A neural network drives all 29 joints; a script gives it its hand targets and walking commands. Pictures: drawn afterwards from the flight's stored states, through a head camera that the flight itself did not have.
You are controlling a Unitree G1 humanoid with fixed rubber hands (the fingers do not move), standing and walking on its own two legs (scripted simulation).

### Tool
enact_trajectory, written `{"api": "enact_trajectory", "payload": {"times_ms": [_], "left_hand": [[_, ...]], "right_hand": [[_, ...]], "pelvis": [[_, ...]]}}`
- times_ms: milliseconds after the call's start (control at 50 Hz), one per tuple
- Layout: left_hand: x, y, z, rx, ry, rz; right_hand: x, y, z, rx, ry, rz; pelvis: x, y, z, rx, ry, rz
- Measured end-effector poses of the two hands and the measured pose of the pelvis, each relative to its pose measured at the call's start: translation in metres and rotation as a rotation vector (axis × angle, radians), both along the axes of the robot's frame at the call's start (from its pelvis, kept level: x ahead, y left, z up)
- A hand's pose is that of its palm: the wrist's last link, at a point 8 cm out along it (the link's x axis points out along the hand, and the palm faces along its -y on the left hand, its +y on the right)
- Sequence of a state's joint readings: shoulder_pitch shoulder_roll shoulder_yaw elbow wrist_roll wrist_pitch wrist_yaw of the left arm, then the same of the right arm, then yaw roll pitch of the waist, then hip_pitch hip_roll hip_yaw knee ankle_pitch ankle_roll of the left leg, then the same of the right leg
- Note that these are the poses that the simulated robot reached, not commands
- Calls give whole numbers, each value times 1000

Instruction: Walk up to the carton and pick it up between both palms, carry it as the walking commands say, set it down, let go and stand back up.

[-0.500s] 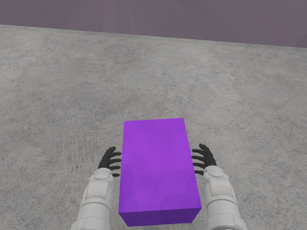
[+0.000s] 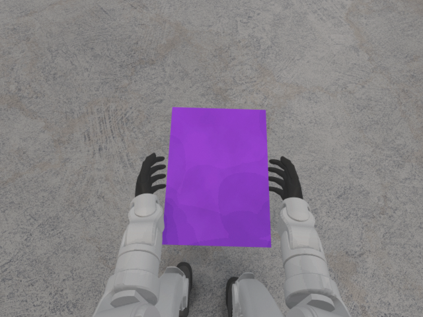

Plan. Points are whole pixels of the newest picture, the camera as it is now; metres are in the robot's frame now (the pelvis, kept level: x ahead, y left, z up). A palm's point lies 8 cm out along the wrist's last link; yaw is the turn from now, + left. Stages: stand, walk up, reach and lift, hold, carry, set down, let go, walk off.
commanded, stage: set down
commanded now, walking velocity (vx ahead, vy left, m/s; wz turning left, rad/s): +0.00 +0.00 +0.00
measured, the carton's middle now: (216, 181) +0.41 -0.01 -0.16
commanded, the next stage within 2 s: none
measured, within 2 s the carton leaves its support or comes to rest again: neither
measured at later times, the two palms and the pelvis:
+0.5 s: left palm (160, 189) +0.39 +0.12 -0.16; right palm (280, 187) +0.39 -0.17 -0.16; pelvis -0.01 +0.00 -0.08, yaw +0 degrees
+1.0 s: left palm (167, 186) +0.42 +0.11 -0.25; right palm (271, 183) +0.43 -0.17 -0.23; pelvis -0.03 +0.00 -0.15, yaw -1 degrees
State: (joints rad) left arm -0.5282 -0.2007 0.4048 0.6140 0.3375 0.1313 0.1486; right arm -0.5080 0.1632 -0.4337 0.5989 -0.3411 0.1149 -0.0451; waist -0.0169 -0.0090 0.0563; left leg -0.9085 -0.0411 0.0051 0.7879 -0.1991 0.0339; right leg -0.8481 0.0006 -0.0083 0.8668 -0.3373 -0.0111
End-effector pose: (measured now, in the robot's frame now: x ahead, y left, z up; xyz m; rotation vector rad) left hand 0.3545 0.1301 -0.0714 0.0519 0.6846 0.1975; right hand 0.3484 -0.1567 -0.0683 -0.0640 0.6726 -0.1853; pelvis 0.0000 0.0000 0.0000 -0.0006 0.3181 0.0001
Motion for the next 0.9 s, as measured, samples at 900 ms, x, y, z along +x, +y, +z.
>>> {"api": "enact_trajectory", "payload": {"times_ms": [900], "left_hand": [[56,-12,-166,-43,33,48]], "right_hand": [[67,-10,-157,36,-3,-30]], "pelvis": [[-27,-2,-140,-6,334,-10]]}}
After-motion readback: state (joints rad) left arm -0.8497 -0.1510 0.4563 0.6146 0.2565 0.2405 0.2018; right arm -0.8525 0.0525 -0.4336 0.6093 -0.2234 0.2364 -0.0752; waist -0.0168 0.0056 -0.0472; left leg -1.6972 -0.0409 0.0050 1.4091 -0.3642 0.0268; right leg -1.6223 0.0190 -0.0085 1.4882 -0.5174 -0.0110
